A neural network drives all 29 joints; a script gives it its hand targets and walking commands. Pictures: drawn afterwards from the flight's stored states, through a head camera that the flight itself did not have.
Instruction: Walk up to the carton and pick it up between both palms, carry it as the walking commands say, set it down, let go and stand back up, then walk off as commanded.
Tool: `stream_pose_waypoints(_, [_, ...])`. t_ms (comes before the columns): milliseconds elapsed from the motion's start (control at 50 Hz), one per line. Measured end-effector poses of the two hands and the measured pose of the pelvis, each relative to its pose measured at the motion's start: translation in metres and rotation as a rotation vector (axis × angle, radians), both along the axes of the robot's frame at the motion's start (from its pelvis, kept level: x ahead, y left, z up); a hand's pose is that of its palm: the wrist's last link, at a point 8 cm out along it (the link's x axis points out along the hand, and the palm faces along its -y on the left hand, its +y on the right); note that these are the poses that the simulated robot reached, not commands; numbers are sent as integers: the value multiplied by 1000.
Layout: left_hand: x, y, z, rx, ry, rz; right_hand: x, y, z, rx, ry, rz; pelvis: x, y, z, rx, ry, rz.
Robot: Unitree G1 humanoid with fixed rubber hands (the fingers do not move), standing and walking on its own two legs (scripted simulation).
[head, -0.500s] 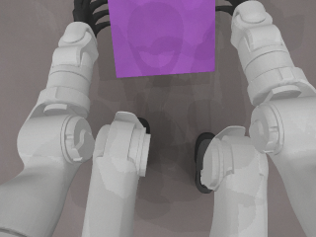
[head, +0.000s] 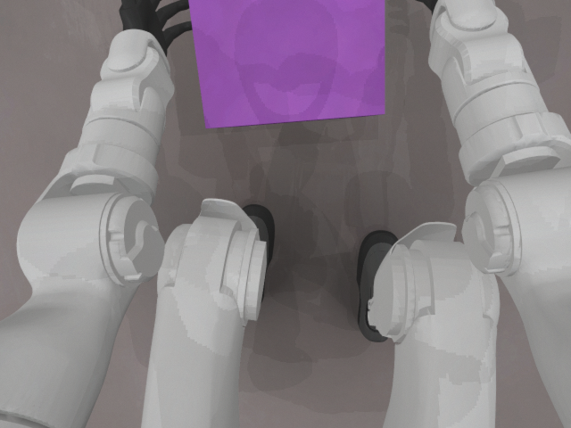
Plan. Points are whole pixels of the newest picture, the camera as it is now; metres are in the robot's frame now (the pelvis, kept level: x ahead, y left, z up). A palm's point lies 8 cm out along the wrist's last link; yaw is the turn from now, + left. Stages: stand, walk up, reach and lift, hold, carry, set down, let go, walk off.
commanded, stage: set down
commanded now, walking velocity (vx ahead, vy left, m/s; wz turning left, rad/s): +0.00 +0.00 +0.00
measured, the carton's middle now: (290, 8) +0.55 +0.07 -0.28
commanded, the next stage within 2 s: let go in 1.78 s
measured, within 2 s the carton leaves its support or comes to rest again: neither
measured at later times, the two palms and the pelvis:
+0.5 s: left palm (115, 25) +0.50 +0.25 -0.18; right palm out of the picture +0.57 -0.12 -0.18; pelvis -0.01 +0.01 +0.00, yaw +0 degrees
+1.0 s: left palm out of the picture +0.50 +0.26 -0.04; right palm out of the picture +0.58 -0.12 -0.03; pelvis -0.02 +0.00 +0.10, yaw +0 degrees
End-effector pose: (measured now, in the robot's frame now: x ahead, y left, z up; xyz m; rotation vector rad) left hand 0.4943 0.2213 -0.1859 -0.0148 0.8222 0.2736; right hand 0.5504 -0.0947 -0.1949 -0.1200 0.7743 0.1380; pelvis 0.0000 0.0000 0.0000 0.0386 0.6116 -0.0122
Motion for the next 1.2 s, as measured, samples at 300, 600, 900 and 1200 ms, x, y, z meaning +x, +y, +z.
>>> stream_pose_waypoints(300, [-7,28,-11,19,1,37,10,-24,-3,-24,-15,-45,-4,6,-5,-5,-12,2])
stream_pose_waypoints(600, [7,26,31,10,-114,40,23,-19,43,-38,-111,-53,-12,5,12,-17,-80,18])
stream_pose_waypoints(900, [5,34,116,24,-163,63,36,-21,135,-41,-141,-78,-19,2,73,-25,-104,20])
stream_pose_waypoints(1200, [9,40,207,32,-158,64,36,-30,223,-67,-119,-53,-13,1,158,-31,-97,16])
